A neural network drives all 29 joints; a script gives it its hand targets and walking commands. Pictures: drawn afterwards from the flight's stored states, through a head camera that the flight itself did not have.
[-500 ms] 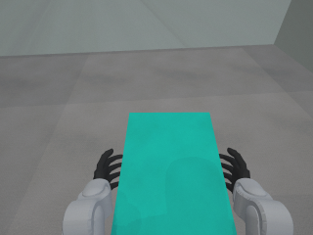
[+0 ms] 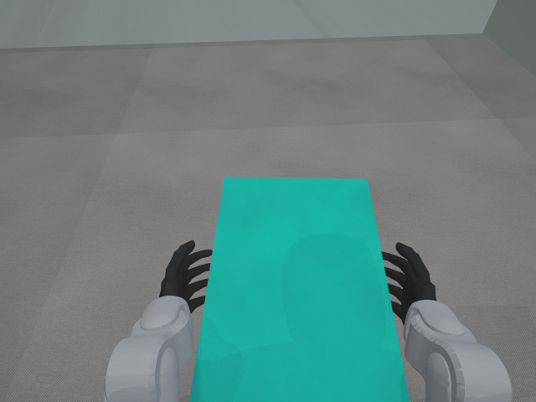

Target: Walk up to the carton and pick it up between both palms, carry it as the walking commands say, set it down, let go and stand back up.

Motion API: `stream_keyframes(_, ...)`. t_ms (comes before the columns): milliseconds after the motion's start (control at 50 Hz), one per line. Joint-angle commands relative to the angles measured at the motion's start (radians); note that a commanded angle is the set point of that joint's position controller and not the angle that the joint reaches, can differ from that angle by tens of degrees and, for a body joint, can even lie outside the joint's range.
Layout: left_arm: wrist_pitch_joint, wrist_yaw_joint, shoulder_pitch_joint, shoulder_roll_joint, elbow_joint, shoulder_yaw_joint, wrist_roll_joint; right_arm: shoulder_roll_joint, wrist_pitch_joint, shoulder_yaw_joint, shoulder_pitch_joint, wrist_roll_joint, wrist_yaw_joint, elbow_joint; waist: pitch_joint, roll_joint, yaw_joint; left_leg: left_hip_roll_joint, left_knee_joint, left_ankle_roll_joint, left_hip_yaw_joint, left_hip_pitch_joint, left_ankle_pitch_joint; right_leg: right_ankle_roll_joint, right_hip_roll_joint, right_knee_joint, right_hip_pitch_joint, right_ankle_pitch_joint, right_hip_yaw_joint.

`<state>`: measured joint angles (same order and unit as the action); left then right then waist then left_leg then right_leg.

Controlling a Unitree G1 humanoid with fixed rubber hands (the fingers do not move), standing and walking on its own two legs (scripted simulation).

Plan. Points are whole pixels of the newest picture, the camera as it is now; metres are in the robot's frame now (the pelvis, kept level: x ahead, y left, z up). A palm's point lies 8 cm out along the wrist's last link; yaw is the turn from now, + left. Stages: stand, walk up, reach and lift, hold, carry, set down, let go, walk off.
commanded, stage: carry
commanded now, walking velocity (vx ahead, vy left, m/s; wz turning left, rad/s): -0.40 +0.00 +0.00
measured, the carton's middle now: (292, 301) +0.27 +0.00 +0.01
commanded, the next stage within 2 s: none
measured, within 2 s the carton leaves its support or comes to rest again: neither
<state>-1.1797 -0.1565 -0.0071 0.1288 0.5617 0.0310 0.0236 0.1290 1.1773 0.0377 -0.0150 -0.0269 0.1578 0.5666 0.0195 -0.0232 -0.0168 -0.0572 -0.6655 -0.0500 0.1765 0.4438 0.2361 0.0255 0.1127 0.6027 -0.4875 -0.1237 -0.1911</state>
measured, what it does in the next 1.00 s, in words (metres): walks backwards: right foot, then left foot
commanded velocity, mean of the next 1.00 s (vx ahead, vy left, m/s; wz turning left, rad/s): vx -0.40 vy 0.00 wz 0.00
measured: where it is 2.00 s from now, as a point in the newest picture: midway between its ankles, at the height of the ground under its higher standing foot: outside the picture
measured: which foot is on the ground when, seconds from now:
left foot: down 0.00-0.42, up 0.44-0.80, down 0.82-1.00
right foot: down 0.00-0.20, up 0.22-0.42, down 0.44-0.82, up 0.84-1.00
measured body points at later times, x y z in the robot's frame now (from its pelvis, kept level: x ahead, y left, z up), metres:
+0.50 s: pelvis -0.18 +0.02 +0.01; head -0.18 +0.01 +0.46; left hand +0.06 +0.18 +0.10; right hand +0.08 -0.12 +0.09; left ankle -0.02 +0.11 -0.67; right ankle -0.20 -0.06 -0.72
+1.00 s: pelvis -0.41 +0.10 +0.02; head -0.40 +0.13 +0.47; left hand -0.17 +0.27 +0.09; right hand -0.15 -0.03 +0.11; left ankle -0.38 +0.20 -0.72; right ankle -0.42 -0.03 -0.62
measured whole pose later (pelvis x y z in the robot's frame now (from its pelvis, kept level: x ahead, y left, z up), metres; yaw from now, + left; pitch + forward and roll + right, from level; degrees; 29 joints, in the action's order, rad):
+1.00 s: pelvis -0.41 +0.10 +0.02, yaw +1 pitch +3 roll -3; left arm -1.20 -0.15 -0.02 0.13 0.59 0.02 0.05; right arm 0.13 1.16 0.03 -0.03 -0.05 0.13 0.56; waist -0.02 -0.01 -0.05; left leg -0.08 -0.54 -0.02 0.05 0.36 0.23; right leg -0.05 -0.03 1.20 -0.61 -0.44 -0.05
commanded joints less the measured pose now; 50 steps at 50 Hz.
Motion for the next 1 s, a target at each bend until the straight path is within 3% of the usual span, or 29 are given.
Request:
stream_keyframes(0,0.002,0.128,0.329,0.744,0.095,-0.609,-0.271,0.708,-0.009,-0.593,0.333,0.260,-0.115,0.099,-0.242,-0.017,0.008,-0.141,0.157,-0.024,-0.153,-0.034,0.132,-0.002,0.158,-0.186,0.085,-0.202,0.189)
stream_keyframes(80,-0.006,0.130,0.328,0.741,0.091,-0.598,-0.262,0.723,0.000,-0.601,0.344,0.267,-0.123,0.086,-0.259,-0.088,0.016,-0.073,-0.003,-0.020,-0.092,-0.103,0.169,0.003,0.209,-0.300,-0.034,-0.361,0.223)
stream_keyframes(140,-0.018,0.133,0.336,0.740,0.079,-0.588,-0.254,0.736,0.009,-0.603,0.353,0.270,-0.132,0.065,-0.268,-0.097,0.033,-0.053,-0.076,-0.038,-0.092,-0.192,0.180,-0.025,0.193,-0.296,-0.166,-0.419,0.168)
stream_keyframes(160,-0.023,0.134,0.345,0.741,0.074,-0.585,-0.253,0.740,0.012,-0.601,0.360,0.272,-0.135,0.058,-0.259,-0.059,0.042,-0.078,-0.020,-0.056,-0.135,-0.194,0.197,-0.043,0.152,-0.223,-0.199,-0.442,0.127)
stream_keyframes(180,-0.028,0.134,0.351,0.752,0.068,-0.584,-0.255,0.736,0.014,-0.597,0.378,0.277,-0.136,0.057,-0.250,0.095,0.047,-0.176,0.155,-0.101,-0.267,-0.108,0.272,-0.056,0.053,0.034,-0.170,-0.446,0.046)
stream_keyframes(200,-0.033,0.134,0.346,0.766,0.055,-0.576,-0.251,0.716,0.018,-0.578,0.390,0.286,-0.137,0.058,-0.209,0.326,0.045,-0.365,0.553,-0.175,-0.504,0.131,0.487,-0.080,-0.099,0.461,-0.073,-0.460,-0.010)
stream_keyframes(220,-0.031,0.129,0.320,0.773,0.016,-0.553,-0.233,0.685,0.029,-0.557,0.380,0.286,-0.136,0.036,-0.169,0.327,0.013,-0.415,0.675,-0.137,-0.477,0.293,0.588,-0.079,-0.132,0.726,0.013,-0.433,0.104)
stream_keyframes(240,-0.025,0.134,0.331,0.796,0.013,-0.565,-0.234,0.701,0.030,-0.561,0.401,0.285,-0.141,0.038,-0.174,0.250,-0.010,-0.392,0.671,-0.067,-0.361,0.340,0.537,-0.068,-0.121,0.810,0.067,-0.393,0.133)
stream_keyframes(280,-0.008,0.156,0.345,0.857,0.016,-0.592,-0.264,0.770,0.014,-0.592,0.430,0.286,-0.162,0.054,-0.223,0.148,-0.031,-0.282,0.613,0.038,-0.185,0.260,0.349,-0.053,-0.143,0.773,0.158,-0.314,0.058)
stream_keyframes(320,0.018,0.166,0.386,0.888,0.048,-0.624,-0.300,0.809,-0.008,-0.603,0.454,0.283,-0.166,0.073,-0.290,0.234,-0.047,-0.181,0.647,0.196,-0.058,0.078,0.212,-0.033,-0.167,0.397,0.275,-0.336,-0.037)
stream_keyframes(340,0.021,0.166,0.399,0.884,0.064,-0.637,-0.309,0.809,-0.015,-0.601,0.431,0.272,-0.162,0.067,-0.312,0.293,-0.044,-0.180,0.666,0.242,-0.064,-0.023,0.168,-0.021,-0.178,0.191,0.313,-0.398,-0.054)
stream_keyframes(360,0.020,0.166,0.399,0.865,0.073,-0.638,-0.314,0.814,-0.014,-0.599,0.389,0.260,-0.156,0.051,-0.351,0.280,-0.039,-0.175,0.598,0.245,-0.069,-0.147,0.116,-0.007,-0.161,-0.004,0.345,-0.461,-0.036)
stream_keyframes(380,0.017,0.170,0.399,0.851,0.078,-0.636,-0.317,0.820,-0.013,-0.603,0.360,0.249,-0.146,0.034,-0.349,0.190,-0.035,-0.152,0.450,0.219,-0.063,-0.212,0.080,0.000,-0.116,-0.245,0.372,-0.416,0.004)
stream_keyframes(400,0.009,0.174,0.403,0.826,0.072,-0.629,-0.321,0.804,-0.006,-0.594,0.333,0.235,-0.134,0.003,-0.317,0.016,-0.012,-0.127,0.245,0.172,-0.081,-0.174,0.053,-0.002,-0.012,-0.414,0.376,-0.300,0.143)
stream_keyframes(420,-0.008,0.178,0.398,0.783,0.060,-0.615,-0.320,0.777,0.007,-0.562,0.283,0.211,-0.114,-0.045,-0.300,-0.157,0.030,-0.092,-0.021,0.149,-0.113,-0.042,0.144,0.019,0.216,-0.406,0.341,-0.280,0.409)
stream_keyframes(440,-0.017,0.185,0.363,0.757,0.007,-0.605,-0.312,0.716,0.013,-0.577,0.271,0.176,-0.103,-0.022,-0.181,-0.314,0.020,0.026,-0.316,0.152,-0.083,0.233,0.348,0.200,0.467,-0.393,0.191,0.057,0.545)
stream_keyframes(460,-0.026,0.192,0.387,0.769,0.024,-0.603,-0.314,0.763,0.014,-0.582,0.344,0.193,-0.105,-0.020,-0.125,-0.180,0.016,0.020,-0.534,0.142,-0.206,0.227,0.340,0.222,0.415,-0.361,0.067,0.209,0.439)
stream_keyframes(500,-0.027,0.204,0.423,0.819,0.040,-0.612,-0.303,0.828,0.008,-0.607,0.402,0.231,-0.126,-0.026,-0.136,-0.035,0.018,0.045,-0.705,0.124,-0.203,0.156,0.180,0.137,0.236,-0.264,0.027,0.215,0.195)
stream_keyframes(560,-0.010,0.194,0.438,0.820,0.070,-0.582,-0.283,0.859,-0.007,-0.632,0.463,0.280,-0.132,0.022,-0.228,-0.071,0.016,0.046,-0.645,0.113,-0.156,0.145,0.124,0.106,0.183,-0.129,0.231,0.494,0.162)
stream_keyframes(640,-0.015,0.161,0.310,0.754,0.025,-0.524,-0.224,0.811,0.016,-0.658,0.442,0.291,-0.125,0.043,-0.292,-0.221,0.009,0.052,-0.285,0.115,-0.080,0.079,0.278,0.111,0.218,-0.177,0.409,0.611,0.253)
stream_keyframes(700,-0.019,0.147,0.269,0.743,0.032,-0.528,-0.201,0.810,0.031,-0.669,0.414,0.302,-0.132,0.039,-0.330,-0.233,0.001,0.065,-0.065,0.101,-0.066,-0.017,0.276,0.107,0.241,-0.195,0.457,0.670,0.293)
stream_keyframes(760,-0.019,0.139,0.274,0.767,0.058,-0.562,-0.213,0.810,0.029,-0.662,0.385,0.299,-0.141,0.035,-0.375,-0.170,0.013,0.025,0.302,0.080,-0.051,-0.200,0.048,0.031,0.202,-0.186,0.412,0.502,0.259)
stream_keyframes(780,-0.019,0.138,0.286,0.768,0.066,-0.574,-0.223,0.805,0.028,-0.653,0.378,0.292,-0.144,0.026,-0.360,-0.102,0.015,-0.035,0.374,0.063,-0.114,-0.293,0.020,-0.015,0.157,-0.154,0.285,0.306,0.236)
stream_keyframes(800,-0.019,0.134,0.298,0.753,0.074,-0.581,-0.230,0.795,0.027,-0.641,0.369,0.285,-0.148,0.021,-0.321,0.020,0.018,-0.157,0.368,0.026,-0.213,-0.378,-0.178,-0.059,0.097,-0.081,0.096,-0.009,0.188)
stream_keyframes(820,-0.019,0.141,0.340,0.765,0.112,-0.612,-0.252,0.795,0.014,-0.627,0.383,0.277,-0.146,0.027,-0.282,0.299,0.031,-0.386,0.292,-0.106,-0.403,-0.325,-0.644,-0.110,-0.036,0.051,-0.082,-0.310,0.060)
stream_keyframes(840,-0.011,0.147,0.402,0.823,0.127,-0.643,-0.265,0.820,0.007,-0.626,0.399,0.280,-0.155,0.055,-0.254,0.321,0.037,-0.430,0.250,-0.177,-0.395,-0.239,-0.899,-0.089,-0.071,0.345,-0.091,-0.522,0.125)
stream_keyframes(880,0.006,0.156,0.432,0.885,0.147,-0.695,-0.305,0.838,-0.010,-0.607,0.352,0.263,-0.165,0.074,-0.267,0.180,0.017,-0.309,0.207,-0.095,-0.226,-0.179,-0.857,-0.055,-0.125,0.604,-0.070,-0.411,0.212)
stream_keyframes(920,0.009,0.159,0.438,0.896,0.145,-0.722,-0.319,0.809,-0.025,-0.573,0.327,0.248,-0.165,0.086,-0.280,0.222,0.014,-0.236,0.194,-0.066,-0.157,-0.213,-0.793,-0.060,-0.136,0.692,-0.107,-0.315,0.182)
stream_keyframes(980,0.004,0.153,0.415,0.855,0.140,-0.726,-0.322,0.770,-0.026,-0.552,0.278,0.227,-0.155,0.077,-0.289,0.221,0.021,-0.235,0.222,-0.091,-0.202,-0.272,-0.705,-0.082,-0.135,0.642,-0.116,-0.344,0.148)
